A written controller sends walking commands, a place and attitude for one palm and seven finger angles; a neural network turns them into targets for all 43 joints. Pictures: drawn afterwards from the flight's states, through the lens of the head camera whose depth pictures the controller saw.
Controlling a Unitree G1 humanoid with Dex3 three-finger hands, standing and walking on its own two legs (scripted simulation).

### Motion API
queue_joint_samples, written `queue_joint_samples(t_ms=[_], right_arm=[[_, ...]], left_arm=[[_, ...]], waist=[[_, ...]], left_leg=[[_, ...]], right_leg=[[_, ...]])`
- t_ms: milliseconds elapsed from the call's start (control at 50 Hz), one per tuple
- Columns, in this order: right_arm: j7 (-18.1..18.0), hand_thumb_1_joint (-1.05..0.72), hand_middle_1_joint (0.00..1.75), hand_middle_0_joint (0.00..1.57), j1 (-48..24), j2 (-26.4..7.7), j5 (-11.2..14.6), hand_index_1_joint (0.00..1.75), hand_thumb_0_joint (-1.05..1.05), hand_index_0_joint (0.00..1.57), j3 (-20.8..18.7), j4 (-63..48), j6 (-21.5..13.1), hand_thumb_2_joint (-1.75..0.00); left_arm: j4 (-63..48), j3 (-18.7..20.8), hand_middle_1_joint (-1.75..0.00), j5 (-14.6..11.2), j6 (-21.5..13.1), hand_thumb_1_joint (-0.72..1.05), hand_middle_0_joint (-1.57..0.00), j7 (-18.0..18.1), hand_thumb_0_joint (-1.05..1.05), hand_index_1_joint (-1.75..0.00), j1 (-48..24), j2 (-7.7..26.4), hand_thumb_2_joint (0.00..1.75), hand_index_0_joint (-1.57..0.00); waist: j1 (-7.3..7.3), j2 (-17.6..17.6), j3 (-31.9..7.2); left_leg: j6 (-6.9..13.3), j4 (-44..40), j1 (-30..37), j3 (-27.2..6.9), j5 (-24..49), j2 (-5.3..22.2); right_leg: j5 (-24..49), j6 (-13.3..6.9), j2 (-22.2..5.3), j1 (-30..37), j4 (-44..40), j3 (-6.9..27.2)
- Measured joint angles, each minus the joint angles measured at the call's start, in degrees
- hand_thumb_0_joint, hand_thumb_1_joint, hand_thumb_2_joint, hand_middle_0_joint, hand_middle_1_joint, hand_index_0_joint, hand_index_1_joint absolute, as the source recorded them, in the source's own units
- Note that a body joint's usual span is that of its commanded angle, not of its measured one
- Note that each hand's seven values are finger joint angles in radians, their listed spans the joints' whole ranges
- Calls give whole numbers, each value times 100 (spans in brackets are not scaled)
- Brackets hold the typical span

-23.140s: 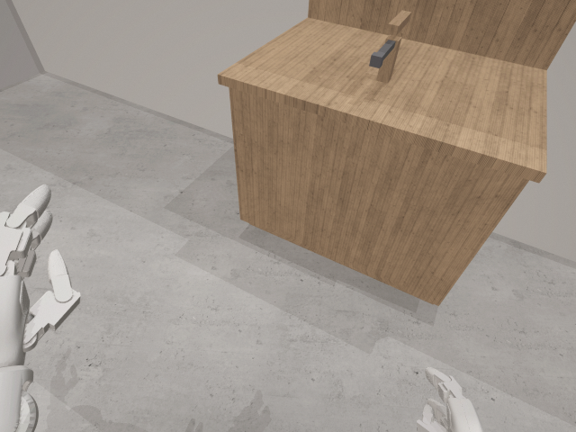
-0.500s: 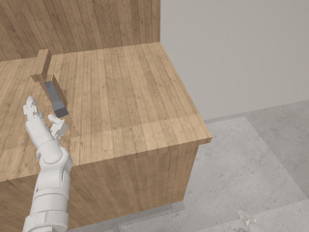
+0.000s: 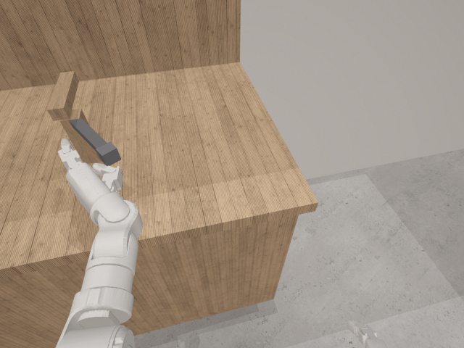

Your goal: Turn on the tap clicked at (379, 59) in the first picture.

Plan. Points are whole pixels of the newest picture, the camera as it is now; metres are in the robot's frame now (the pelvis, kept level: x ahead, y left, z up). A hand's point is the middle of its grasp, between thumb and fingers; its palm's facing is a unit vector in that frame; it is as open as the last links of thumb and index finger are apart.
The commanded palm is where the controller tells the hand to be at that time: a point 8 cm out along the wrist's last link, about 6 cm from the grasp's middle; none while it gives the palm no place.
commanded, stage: push the lever round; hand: left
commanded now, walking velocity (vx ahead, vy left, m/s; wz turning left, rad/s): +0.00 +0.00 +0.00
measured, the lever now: (108, 154) +0.41 +0.24 +0.13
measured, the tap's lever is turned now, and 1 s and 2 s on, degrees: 31 44 86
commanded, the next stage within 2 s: lift the hand up off the lever in 1.44 s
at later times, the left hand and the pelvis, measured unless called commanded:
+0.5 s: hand (138, 158) +0.42 +0.20 +0.11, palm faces +0.80 -0.59 -0.07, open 7.8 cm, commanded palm +0.38 +0.21 +0.11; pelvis +0.00 -0.01 +0.00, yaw +0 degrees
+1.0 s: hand (143, 152) +0.44 +0.20 +0.11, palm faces +0.83 -0.55 -0.09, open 8.1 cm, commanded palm +0.41 +0.20 +0.11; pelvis +0.00 -0.02 -0.01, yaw +0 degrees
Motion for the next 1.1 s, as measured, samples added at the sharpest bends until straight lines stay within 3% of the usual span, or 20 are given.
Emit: queue_joint_samples(t_ms=[560, 760, 1100], right_arm=[[284, -91, 30, 20, 189, -11, -231, 30, 1, 20, -159, 212, 65, -90], [310, -91, 30, 20, 204, 17, -271, 30, 0, 20, -164, 209, 89, -90], [279, -91, 30, 20, 247, -20, -312, 30, 0, 20, -161, 298, -3, -90]], left_arm=[[1210, 409, -15, 326, -32, 93, -15, 1005, 6, -15, -1223, -181, 91, -15], [1513, 622, -15, 452, -5, 92, -15, 1135, 5, -14, -1499, -135, 91, -12], [2257, 794, -15, 578, -306, 90, -15, 1296, 4, -13, -2101, 77, 91, -6]], waist=[[-184, 9, -171], [-239, -13, -227], [-356, -51, -198]], left_leg=[[-77, 224, -471, -62, -78, 46], [-112, 260, -577, -90, -90, 65], [-143, 390, -862, -138, -69, 78]], right_leg=[[-110, -79, 46, -473, 250, -62], [-139, -117, 66, -584, 307, -89], [-142, -156, 78, -866, 455, -142]])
